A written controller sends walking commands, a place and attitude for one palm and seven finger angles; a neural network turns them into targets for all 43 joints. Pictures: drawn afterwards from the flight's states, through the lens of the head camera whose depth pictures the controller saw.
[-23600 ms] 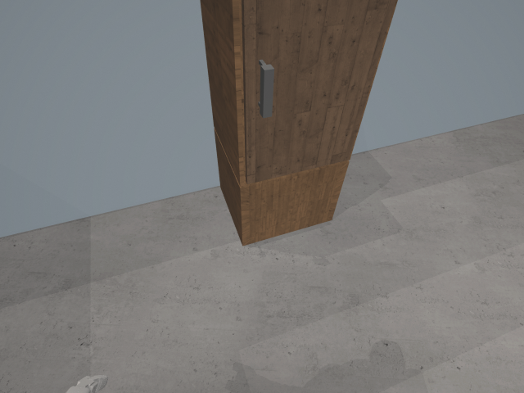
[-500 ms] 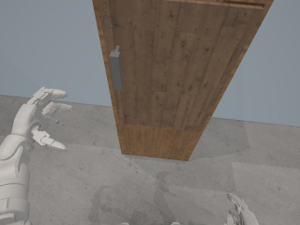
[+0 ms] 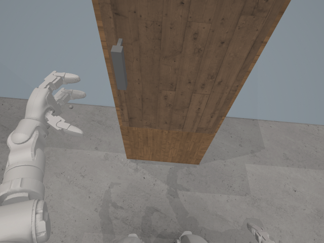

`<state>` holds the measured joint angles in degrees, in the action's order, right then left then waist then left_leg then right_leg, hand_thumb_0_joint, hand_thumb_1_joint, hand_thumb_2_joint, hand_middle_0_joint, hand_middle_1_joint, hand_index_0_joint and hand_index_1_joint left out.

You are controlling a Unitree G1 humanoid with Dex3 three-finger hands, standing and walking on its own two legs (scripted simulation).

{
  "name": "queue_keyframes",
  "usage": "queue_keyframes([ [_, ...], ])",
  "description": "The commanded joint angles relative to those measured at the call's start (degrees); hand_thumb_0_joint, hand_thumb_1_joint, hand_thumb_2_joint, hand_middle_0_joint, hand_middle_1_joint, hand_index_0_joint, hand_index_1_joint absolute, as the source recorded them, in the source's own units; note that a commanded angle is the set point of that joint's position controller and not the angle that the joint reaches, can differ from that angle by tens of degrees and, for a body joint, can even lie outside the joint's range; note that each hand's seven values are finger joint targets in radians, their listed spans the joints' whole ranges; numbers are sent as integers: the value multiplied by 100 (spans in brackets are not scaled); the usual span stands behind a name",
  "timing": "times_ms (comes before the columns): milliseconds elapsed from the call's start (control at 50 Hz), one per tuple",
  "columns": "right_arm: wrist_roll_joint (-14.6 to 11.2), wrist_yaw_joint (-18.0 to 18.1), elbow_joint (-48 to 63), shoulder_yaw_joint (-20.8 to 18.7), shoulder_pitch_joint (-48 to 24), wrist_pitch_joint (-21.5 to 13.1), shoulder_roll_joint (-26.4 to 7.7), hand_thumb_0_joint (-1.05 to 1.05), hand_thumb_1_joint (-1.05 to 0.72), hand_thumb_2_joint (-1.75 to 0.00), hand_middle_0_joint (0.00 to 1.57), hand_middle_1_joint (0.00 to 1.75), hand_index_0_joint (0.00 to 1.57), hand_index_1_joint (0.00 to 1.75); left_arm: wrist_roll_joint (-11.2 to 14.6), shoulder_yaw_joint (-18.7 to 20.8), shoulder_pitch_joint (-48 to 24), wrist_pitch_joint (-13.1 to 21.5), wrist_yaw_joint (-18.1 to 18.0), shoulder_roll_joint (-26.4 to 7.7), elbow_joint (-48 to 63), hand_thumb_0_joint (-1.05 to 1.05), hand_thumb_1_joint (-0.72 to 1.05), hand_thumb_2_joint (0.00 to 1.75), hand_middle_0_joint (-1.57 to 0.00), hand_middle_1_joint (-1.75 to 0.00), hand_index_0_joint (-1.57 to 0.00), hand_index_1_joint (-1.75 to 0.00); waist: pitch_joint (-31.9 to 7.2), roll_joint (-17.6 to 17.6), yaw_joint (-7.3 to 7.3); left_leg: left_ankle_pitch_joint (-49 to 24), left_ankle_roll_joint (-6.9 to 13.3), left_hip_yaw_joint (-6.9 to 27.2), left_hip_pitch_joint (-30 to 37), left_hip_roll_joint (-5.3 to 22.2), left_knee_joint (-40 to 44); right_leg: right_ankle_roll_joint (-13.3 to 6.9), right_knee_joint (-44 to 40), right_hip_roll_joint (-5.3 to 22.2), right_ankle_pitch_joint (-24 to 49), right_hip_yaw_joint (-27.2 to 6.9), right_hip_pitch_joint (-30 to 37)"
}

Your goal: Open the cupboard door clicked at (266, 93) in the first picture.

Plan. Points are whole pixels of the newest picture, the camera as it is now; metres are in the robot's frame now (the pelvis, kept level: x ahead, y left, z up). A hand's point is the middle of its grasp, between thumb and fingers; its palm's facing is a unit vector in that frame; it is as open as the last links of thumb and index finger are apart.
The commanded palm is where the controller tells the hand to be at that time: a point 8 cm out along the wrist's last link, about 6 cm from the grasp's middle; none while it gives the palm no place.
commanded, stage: move the hooked fingers beside the handle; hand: left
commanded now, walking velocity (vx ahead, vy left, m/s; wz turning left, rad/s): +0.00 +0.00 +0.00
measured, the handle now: (121, 64) +0.58 +0.13 +0.08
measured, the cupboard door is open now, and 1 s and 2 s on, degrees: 0 0 0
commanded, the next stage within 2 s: slide the fingers in behind the handle in 1.54 s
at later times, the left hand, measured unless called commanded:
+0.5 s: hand (84, 84) +0.48 +0.21 +0.09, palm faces -0.10 -1.00 +0.01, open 14.0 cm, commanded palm +0.47 +0.26 +0.08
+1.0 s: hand (93, 77) +0.53 +0.20 +0.07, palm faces -0.09 -1.00 +0.00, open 14.0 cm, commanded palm +0.51 +0.25 +0.08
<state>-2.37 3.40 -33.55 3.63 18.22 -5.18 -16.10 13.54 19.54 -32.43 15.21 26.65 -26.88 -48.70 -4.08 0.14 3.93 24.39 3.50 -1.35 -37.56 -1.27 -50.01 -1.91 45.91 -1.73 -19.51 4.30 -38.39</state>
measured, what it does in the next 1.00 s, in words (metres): stands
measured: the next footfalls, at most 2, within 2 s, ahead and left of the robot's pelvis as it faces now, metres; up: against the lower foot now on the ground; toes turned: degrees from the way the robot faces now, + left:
none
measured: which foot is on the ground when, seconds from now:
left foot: down 0.00-1.00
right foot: down 0.00-1.00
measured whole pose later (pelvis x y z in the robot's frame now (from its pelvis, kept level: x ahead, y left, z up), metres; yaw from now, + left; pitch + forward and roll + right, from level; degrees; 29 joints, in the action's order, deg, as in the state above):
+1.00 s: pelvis +0.02 +0.00 -0.01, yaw -3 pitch +21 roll -3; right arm -0.1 0.5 -33.3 3.4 26.3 4.8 -16.3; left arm 6.3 25.6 -50.7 18.2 22.8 -35.3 -67.3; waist -5.6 1.2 10.6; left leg 27.3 3.7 -2.8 -47.8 1.0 -53.9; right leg -1.8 48.1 -4.0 -20.5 2.9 -48.8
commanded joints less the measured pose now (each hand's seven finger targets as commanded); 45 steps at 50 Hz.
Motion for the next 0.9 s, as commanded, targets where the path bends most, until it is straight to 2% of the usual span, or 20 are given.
queue_keyframes([
  [0,0,13,526,-412,521,-94,-996,0,-90,-90,20,30,20,30,80,482,-2251,508,-67,-1696,843,0,-50,30,-30,-120,-30,-120,-2240,546,-21,-2205,-396,583,1189,225,716,-45,-281,3,1300,-296,845],
  [20,-3,-6,508,-399,535,-66,-973,0,-90,-90,20,30,20,30,67,260,-2426,506,-49,-1468,762,0,-50,30,-30,-120,-30,-120,-2158,616,54,-2246,-390,564,1165,223,712,-33,-281,6,1338,-290,786],
  [80,6,-36,528,-430,637,33,-1022,0,-90,-90,20,30,20,30,54,466,-2380,499,-64,-1665,493,0,-50,30,-30,-120,-30,-120,-2141,352,1,-2263,-337,547,946,222,666,-49,-251,-18,1434,-310,900],
  [120,6,-52,479,-432,686,94,-991,0,-90,-90,20,30,20,30,-4,213,-2715,507,-76,-1436,433,0,-50,30,-30,-120,-30,-120,-2051,476,120,-2272,-321,514,963,230,653,-19,-260,-10,1453,-309,735],
  [200,32,-37,425,-434,814,213,-1041,0,-90,-90,20,30,20,30,-57,621,-3099,635,-158,-2007,189,0,-50,30,-30,-120,-30,-120,-2193,283,148,-1828,-212,415,539,187,594,-4,-266,-15,1442,-439,1017],
  [320,58,-23,260,-426,995,323,-1037,0,-90,-90,20,30,20,30,-261,499,-3874,854,-167,-2123,-102,0,-50,30,-30,-120,-30,-120,-2377,688,350,-1788,-202,460,667,207,460,1,-202,-37,1337,-450,704],
  [340,72,-34,245,-423,1016,329,-1036,0,-90,-90,20,30,20,30,-278,420,-3985,890,-154,-2045,-52,0,-50,30,-30,-120,-30,-120,-2483,966,347,-1899,-235,492,826,207,450,-15,-171,-40,1338,-437,597],
  [380,92,-52,234,-428,1099,355,-1062,0,-90,-90,20,30,20,30,-229,467,-3963,894,-117,-2064,-140,0,-50,30,-30,-120,-30,-120,-2708,918,350,-2212,-247,518,957,219,371,-27,-126,-70,1502,-412,613],
  [400,99,-51,186,-439,1164,391,-1085,0,-90,-90,20,30,20,30,-231,664,-3899,855,-121,-2284,-336,0,-50,30,-30,-120,-30,-120,-2751,668,337,-2214,-222,502,838,232,352,-4,-137,-76,1593,-430,737],
  [440,84,-60,181,-432,1195,440,-1069,0,-90,-90,20,30,20,30,-226,456,-3869,737,-84,-2007,-595,0,-50,30,-30,-120,-30,-120,-2560,595,427,-2112,-191,460,659,223,361,17,-164,-70,1603,-421,674],
  [500,99,-64,179,-406,1265,513,-1101,0,-90,-90,20,30,20,30,-340,503,-4112,594,-121,-2217,-894,0,-50,30,-30,-120,-30,-120,-2285,664,490,-1873,-159,422,352,211,347,22,-170,-67,1482,-435,573],
  [560,112,-64,215,-379,1349,559,-1130,0,-90,-90,20,30,20,30,-479,526,-4379,539,-248,-2421,-1084,0,-50,30,-30,-120,-30,-120,-2071,438,602,-1492,-105,408,-57,202,321,47,-207,-62,1255,-492,533],
  [600,148,-60,205,-391,1427,569,-1144,0,-90,-90,20,30,20,30,-543,687,-4815,680,-321,-2722,-828,0,-50,30,-30,-120,-30,-120,-2483,664,611,-1710,-121,446,125,209,236,38,-123,-77,1398,-513,587],
  [620,155,-81,217,-390,1446,569,-1115,0,-90,-90,20,30,20,30,-554,557,-4879,753,-331,-2542,-752,0,-50,30,-30,-120,-30,-120,-2674,925,614,-1874,-156,470,355,207,217,21,-76,-86,1449,-488,511],
  [660,193,-111,162,-408,1520,586,-1138,0,-90,-90,20,30,20,30,-572,672,-5014,878,-362,-2664,-613,0,-50,30,-30,-120,-30,-120,-3054,1132,607,-2283,-205,522,691,244,108,9,3,-103,1615,-459,398],
  [700,209,-141,107,-420,1592,622,-1135,0,-90,-90,20,30,20,30,-538,562,-5076,882,-344,-2459,-726,0,-50,30,-30,-120,-30,-120,-3162,1214,684,-2597,-252,581,983,283,40,15,20,-139,1671,-402,158],
  [720,209,-144,57,-409,1623,652,-1140,0,-90,-90,20,30,20,30,-562,507,-5012,800,-349,-2380,-1041,0,-50,30,-30,-120,-30,-120,-2890,963,765,-2525,-238,592,857,307,48,29,-9,-147,1621,-364,78],
  [760,208,-159,107,-405,1691,704,-1166,0,-90,-90,20,30,20,30,-575,630,-4687,631,-344,-2475,-1289,0,-50,30,-30,-120,-30,-120,-2760,760,686,-2351,-182,530,522,282,94,39,-35,-149,1664,-388,294],
  [820,213,-181,231,-399,1723,795,-1149,0,-90,-90,20,30,20,30,-645,704,-4199,498,-340,-2543,-1280,0,-50,30,-30,-120,-30,-120,-2871,902,508,-2670,-192,461,512,271,100,18,13,-137,1947,-375,442],
  [880,228,-212,353,-412,1702,865,-1133,0,-90,-90,20,30,20,30,-631,761,-4209,612,-390,-2591,-848,0,-50,30,-30,-120,-30,-120,-2874,906,469,-2855,-199,453,571,280,102,-4,43,-166,2082,-363,511],
])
